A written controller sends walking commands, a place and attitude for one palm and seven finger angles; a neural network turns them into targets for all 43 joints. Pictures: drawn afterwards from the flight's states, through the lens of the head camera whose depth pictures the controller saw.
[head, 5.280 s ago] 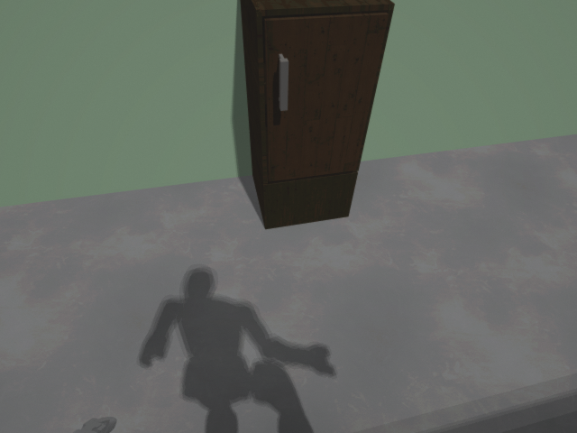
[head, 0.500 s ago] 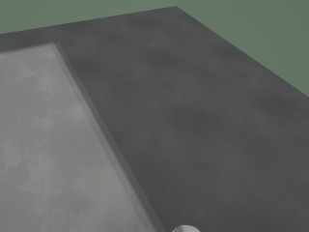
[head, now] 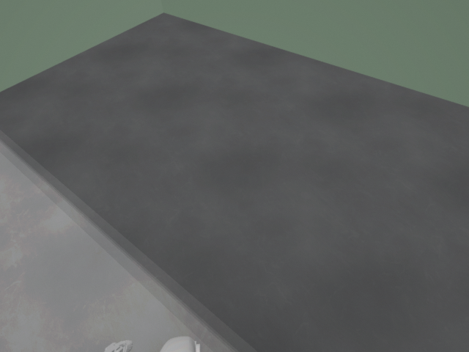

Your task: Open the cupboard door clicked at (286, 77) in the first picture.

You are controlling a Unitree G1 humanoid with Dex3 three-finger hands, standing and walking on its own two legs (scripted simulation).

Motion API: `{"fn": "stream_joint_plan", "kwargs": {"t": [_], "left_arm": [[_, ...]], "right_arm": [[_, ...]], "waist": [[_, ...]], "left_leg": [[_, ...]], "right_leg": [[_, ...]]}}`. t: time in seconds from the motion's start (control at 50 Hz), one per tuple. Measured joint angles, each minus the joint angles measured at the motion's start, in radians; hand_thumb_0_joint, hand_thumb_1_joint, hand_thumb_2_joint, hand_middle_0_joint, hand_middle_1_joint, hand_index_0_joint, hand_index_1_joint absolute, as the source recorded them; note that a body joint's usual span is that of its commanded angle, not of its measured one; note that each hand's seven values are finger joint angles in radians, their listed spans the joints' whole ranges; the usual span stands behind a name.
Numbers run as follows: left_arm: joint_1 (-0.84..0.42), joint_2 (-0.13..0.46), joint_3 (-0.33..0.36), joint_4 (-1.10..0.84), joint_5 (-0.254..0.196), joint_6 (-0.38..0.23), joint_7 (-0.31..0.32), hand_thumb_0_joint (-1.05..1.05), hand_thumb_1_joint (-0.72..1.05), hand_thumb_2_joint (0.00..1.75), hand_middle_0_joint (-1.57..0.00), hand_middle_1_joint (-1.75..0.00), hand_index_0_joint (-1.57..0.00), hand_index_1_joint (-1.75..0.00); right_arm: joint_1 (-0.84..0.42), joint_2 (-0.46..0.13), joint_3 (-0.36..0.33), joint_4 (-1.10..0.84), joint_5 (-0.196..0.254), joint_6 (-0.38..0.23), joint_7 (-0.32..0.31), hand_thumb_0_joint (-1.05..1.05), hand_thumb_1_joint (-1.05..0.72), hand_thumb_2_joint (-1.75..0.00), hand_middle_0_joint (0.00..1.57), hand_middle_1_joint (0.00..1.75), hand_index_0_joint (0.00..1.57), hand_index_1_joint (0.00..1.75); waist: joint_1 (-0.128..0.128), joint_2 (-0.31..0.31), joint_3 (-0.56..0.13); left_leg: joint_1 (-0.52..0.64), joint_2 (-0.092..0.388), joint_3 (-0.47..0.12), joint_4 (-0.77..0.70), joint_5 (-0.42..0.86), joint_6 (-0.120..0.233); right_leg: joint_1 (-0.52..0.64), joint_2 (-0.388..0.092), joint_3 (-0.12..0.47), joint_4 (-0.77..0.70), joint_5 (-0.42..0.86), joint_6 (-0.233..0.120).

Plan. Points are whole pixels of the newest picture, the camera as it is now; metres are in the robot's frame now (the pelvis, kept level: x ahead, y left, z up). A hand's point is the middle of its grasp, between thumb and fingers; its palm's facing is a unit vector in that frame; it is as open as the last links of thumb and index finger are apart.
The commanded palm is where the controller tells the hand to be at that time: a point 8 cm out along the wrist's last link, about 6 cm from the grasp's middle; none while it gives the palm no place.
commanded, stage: walk to a spot facing it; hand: left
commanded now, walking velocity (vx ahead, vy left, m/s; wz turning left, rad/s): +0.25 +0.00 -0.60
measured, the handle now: out of the picture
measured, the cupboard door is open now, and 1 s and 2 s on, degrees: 0 0 0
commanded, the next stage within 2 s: turn to face it in 0.78 s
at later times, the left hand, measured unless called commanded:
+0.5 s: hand out of the picture +0.13 +0.27 -0.18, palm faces -0.19 -0.97 -0.17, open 7.4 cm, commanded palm none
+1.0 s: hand (215, 246) +0.37 +0.07 -0.16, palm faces -0.55 -0.80 -0.24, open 7.4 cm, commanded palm none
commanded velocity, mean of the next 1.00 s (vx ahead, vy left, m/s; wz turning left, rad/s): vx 0.08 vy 0.00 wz -0.41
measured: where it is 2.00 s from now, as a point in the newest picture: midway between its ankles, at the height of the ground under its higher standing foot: outside the picture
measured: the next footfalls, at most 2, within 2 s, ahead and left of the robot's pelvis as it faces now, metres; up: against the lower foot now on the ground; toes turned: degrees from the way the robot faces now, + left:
left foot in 0.32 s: +0.12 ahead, +0.14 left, +0.00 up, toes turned -6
right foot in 0.84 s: +0.17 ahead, -0.11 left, +0.00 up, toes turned -37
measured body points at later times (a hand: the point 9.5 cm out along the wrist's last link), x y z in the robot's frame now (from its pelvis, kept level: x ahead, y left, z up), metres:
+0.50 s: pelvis +0.08 +0.07 +0.01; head +0.09 +0.10 +0.45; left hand +0.14 +0.32 -0.16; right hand +0.09 -0.19 -0.11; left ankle +0.08 +0.15 -0.74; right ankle +0.03 -0.08 -0.64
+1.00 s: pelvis +0.15 +0.00 -0.01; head +0.17 -0.04 +0.44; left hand +0.40 +0.11 -0.14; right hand +0.00 -0.19 -0.17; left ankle +0.18 +0.15 -0.64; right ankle +0.14 -0.08 -0.74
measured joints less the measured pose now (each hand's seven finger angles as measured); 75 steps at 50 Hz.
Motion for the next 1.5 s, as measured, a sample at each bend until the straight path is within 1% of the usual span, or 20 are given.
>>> {"fn": "stream_joint_plan", "kwargs": {"t": [0.18, 0.32, 0.36, 0.4, 0.46, 0.54, 0.7, 0.8, 0.84, 0.86, 0.9, 0.94, 0.98, 1.1, 1.22, 1.28, 1.3, 1.36, 1.42, 1.5], "left_arm": [[0.1, -0.006, 0.0, 0.038, 0.009, -0.022, -0.012, 0.0, 0.9, 0.9, -0.2, -0.3, -0.2, -0.3], [0.189, 0.027, 0.017, 0.08, 0.007, -0.001, -0.013, 0.0, 0.9, 0.9, -0.2, -0.3, -0.2, -0.3], [0.192, 0.037, 0.026, 0.1, 0.003, 0.015, -0.016, 0.0, 0.9, 0.9, -0.2, -0.3, -0.2, -0.3], [0.19, 0.045, 0.036, 0.111, 0.011, 0.029, -0.026, 0.01, 0.91, 0.9, -0.2, -0.29, -0.2, -0.3], [0.172, 0.061, 0.049, 0.108, 0.02, 0.032, -0.041, 0.01, 0.91, 0.9, -0.2, -0.29, -0.2, -0.3], [0.128, 0.075, 0.057, 0.083, 0.021, 0.031, -0.035, 0.01, 0.91, 0.9, -0.2, -0.29, -0.2, -0.3], [0.005, 0.062, 0.049, 0.049, 0.019, 0.049, -0.027, 0.0, 0.91, 0.9, -0.19, -0.29, -0.19, -0.3], [-0.074, 0.034, 0.029, 0.021, 0.018, 0.04, -0.027, 0.0, 0.91, 0.9, -0.19, -0.29, -0.19, -0.3], [-0.094, 0.03, 0.019, 0.003, 0.019, 0.018, -0.027, 0.0, 0.91, 0.9, -0.19, -0.29, -0.19, -0.3], [-0.104, 0.028, 0.016, -0.004, 0.02, -0.001, -0.024, 0.0, 0.91, 0.9, -0.19, -0.29, -0.19, -0.3], [-0.12, 0.024, 0.007, -0.015, 0.007, -0.027, -0.012, 0.0, 0.91, 0.9, -0.2, -0.29, -0.2, -0.3], [-0.119, 0.017, 0.0, -0.014, 0.0, -0.028, 0.002, 0.0, 0.91, 0.9, -0.2, -0.29, -0.2, -0.3], [-0.106, 0.006, -0.008, -0.002, -0.001, -0.023, 0.014, 0.0, 0.91, 0.9, -0.2, -0.29, -0.2, -0.3], [-0.064, -0.039, -0.038, 0.05, 0.008, -0.021, 0.018, 0.0, 0.91, 0.9, -0.2, -0.29, -0.2, -0.3], [-0.045, -0.056, -0.03, 0.045, 0.013, -0.022, 0.02, -0.01, 0.91, 0.9, -0.2, -0.3, -0.2, -0.3], [-0.03, -0.038, -0.018, 0.044, 0.013, -0.017, 0.024, -0.01, 0.91, 0.9, -0.2, -0.3, -0.2, -0.3], [-0.022, -0.029, -0.012, 0.045, 0.01, -0.012, 0.025, -0.01, 0.91, 0.9, -0.2, -0.3, -0.2, -0.3], [0.001, 0.007, 0.008, 0.056, 0.005, 0.019, 0.031, 0.0, 0.91, 0.9, -0.2, -0.29, -0.2, -0.3], [0.02, 0.032, 0.026, 0.077, 0.011, 0.038, 0.028, 0.0, 0.91, 0.9, -0.2, -0.29, -0.2, -0.3], [0.033, 0.06, 0.038, 0.083, 0.01, 0.038, 0.022, 0.0, 0.91, 0.9, -0.2, -0.29, -0.2, -0.3]], "right_arm": [[-0.046, -0.003, 0.002, -0.016, -0.001, -0.017, 0.012, 0.01, -0.91, -0.89, 0.2, 0.3, 0.2, 0.3], [-0.073, 0.019, 0.023, -0.063, 0.012, -0.066, 0.005, 0.01, -0.91, -0.89, 0.2, 0.3, 0.2, 0.3], [-0.074, 0.031, 0.032, -0.07, 0.008, -0.084, 0.0, 0.01, -0.91, -0.89, 0.2, 0.3, 0.2, 0.3], [-0.056, 0.044, 0.042, -0.072, 0.004, -0.086, -0.001, 0.01, -0.91, -0.89, 0.2, 0.3, 0.2, 0.3], [-0.014, 0.062, 0.053, -0.053, 0.005, -0.086, -0.009, 0.01, -0.9, -0.89, 0.2, 0.3, 0.2, 0.3], [0.045, 0.08, 0.055, -0.012, 0.011, -0.092, -0.022, 0.01, -0.91, -0.89, 0.2, 0.3, 0.2, 0.3], [0.144, 0.086, 0.043, 0.062, 0.007, -0.08, -0.026, 0.01, -0.91, -0.89, 0.2, 0.3, 0.2, 0.3], [0.173, 0.074, 0.026, 0.086, 0.002, -0.066, -0.018, 0.01, -0.91, -0.89, 0.2, 0.3, 0.2, 0.3], [0.191, 0.068, 0.021, 0.089, 0.008, -0.06, -0.012, 0.01, -0.91, -0.89, 0.2, 0.3, 0.2, 0.3], [0.191, 0.065, 0.019, 0.091, 0.015, -0.053, -0.007, 0.01, -0.91, -0.89, 0.2, 0.3, 0.2, 0.3], [0.162, 0.058, 0.019, 0.087, 0.023, -0.03, -0.009, 0.01, -0.91, -0.89, 0.2, 0.3, 0.2, 0.3], [0.128, 0.054, 0.019, 0.079, 0.024, -0.019, -0.014, 0.01, -0.91, -0.89, 0.2, 0.3, 0.2, 0.3], [0.093, 0.05, 0.021, 0.071, 0.019, -0.015, -0.015, 0.01, -0.91, -0.89, 0.2, 0.3, 0.2, 0.3], [0.05, 0.056, 0.029, 0.047, 0.014, -0.024, -0.013, 0.01, -0.91, -0.89, 0.2, 0.3, 0.2, 0.3], [0.049, 0.08, 0.03, 0.069, 0.015, -0.009, -0.001, 0.01, -0.92, -0.89, 0.2, 0.3, 0.2, 0.3], [0.043, 0.08, 0.028, 0.061, 0.014, -0.012, 0.007, 0.01, -0.92, -0.89, 0.2, 0.3, 0.2, 0.3], [0.044, 0.079, 0.026, 0.055, 0.013, -0.017, 0.01, 0.01, -0.92, -0.89, 0.2, 0.3, 0.2, 0.3], [0.03, 0.083, 0.026, 0.035, 0.006, -0.032, 0.012, 0.01, -0.92, -0.89, 0.2, 0.3, 0.2, 0.3], [0.021, 0.08, 0.027, 0.019, 0.004, -0.043, -0.001, 0.01, -0.91, -0.89, 0.2, 0.3, 0.2, 0.3], [0.019, 0.074, 0.03, 0.011, 0.009, -0.052, -0.007, 0.01, -0.91, -0.89, 0.2, 0.3, 0.2, 0.3]], "waist": [[0.055, -0.022, -0.031], [0.093, -0.068, -0.044], [0.087, -0.082, -0.039], [0.084, -0.083, -0.04], [0.073, -0.078, -0.041], [0.06, -0.072, -0.024], [0.015, -0.068, 0.016], [-0.023, -0.046, 0.045], [-0.031, -0.035, 0.048], [-0.028, -0.026, 0.053], [-0.034, -0.02, 0.074], [-0.036, -0.02, 0.078], [-0.035, -0.016, 0.061], [-0.048, 0.004, -0.014], [-0.009, -0.022, -0.03], [0.005, -0.044, -0.02], [0.006, -0.053, -0.018], [0.014, -0.086, -0.006], [0.017, -0.077, 0.004], [0.022, -0.062, 0.011]], "left_leg": [[0.047, -0.044, -0.011, -0.184, -0.021, 0.008], [0.209, -0.1, 0.006, -0.551, 0.006, 0.048], [0.216, -0.101, 0.036, -0.538, 0.064, 0.097], [0.25, -0.088, 0.071, -0.545, 0.045, 0.132], [0.318, -0.072, 0.11, -0.621, 0.052, 0.139], [0.38, -0.059, 0.157, -0.681, 0.053, 0.139], [0.434, -0.041, 0.259, -0.66, -0.021, 0.124], [0.444, -0.015, 0.328, -0.578, -0.104, 0.094], [0.419, 0.015, 0.342, -0.475, -0.149, 0.075], [0.375, 0.042, 0.323, -0.363, -0.144, 0.067], [0.244, 0.033, 0.19, -0.068, -0.206, 0.046], [0.144, 0.01, 0.091, 0.101, -0.186, 0.042], [0.071, 0.005, 0.035, 0.152, -0.126, 0.041], [0.016, -0.009, -0.029, -0.049, -0.009, 0.044], [0.091, -0.04, 0.029, -0.229, -0.063, 0.041], [0.154, -0.058, 0.065, -0.367, -0.012, 0.048], [0.175, -0.068, 0.073, -0.419, 0.003, 0.082], [0.156, -0.104, 0.072, -0.418, -0.012, 0.166], [0.172, -0.117, 0.06, -0.491, 0.034, 0.174], [0.201, -0.135, 0.03, -0.598, 0.101, 0.182]], "right_leg": [[0.032, 0.041, 0.07, -0.063, 0.027, 0.005], [0.015, 0.052, 0.152, 0.021, -0.036, 0.049], [-0.05, 0.047, 0.139, 0.195, -0.173, 0.054], [-0.133, 0.026, 0.08, 0.394, -0.201, 0.066], [-0.234, -0.021, 0.015, 0.584, -0.117, 0.087], [-0.318, -0.064, -0.001, 0.673, -0.042, 0.117], [-0.322, -0.098, -0.052, 0.527, -0.011, 0.133], [-0.23, -0.075, -0.106, 0.304, -0.076, 0.099], [-0.157, -0.053, -0.124, 0.171, -0.021, 0.074], [-0.149, -0.038, -0.125, 0.159, -0.006, 0.024], [-0.153, -0.028, -0.116, 0.203, -0.039, -0.018], [-0.121, -0.022, -0.105, 0.184, -0.052, -0.022], [-0.085, -0.014, -0.094, 0.132, -0.033, -0.01], [-0.006, -0.017, -0.112, 0.021, -0.005, -0.003], [0.022, -0.05, -0.184, 0.042, -0.047, 0.018], [0.006, -0.078, -0.224, 0.098, -0.084, 0.039], [-0.008, -0.093, -0.236, 0.132, -0.104, 0.049], [-0.11, -0.11, -0.159, 0.36, -0.244, 0.095], [-0.209, -0.101, -0.078, 0.581, -0.218, 0.117], [-0.264, -0.111, -0.015, 0.664, -0.135, 0.145]]}}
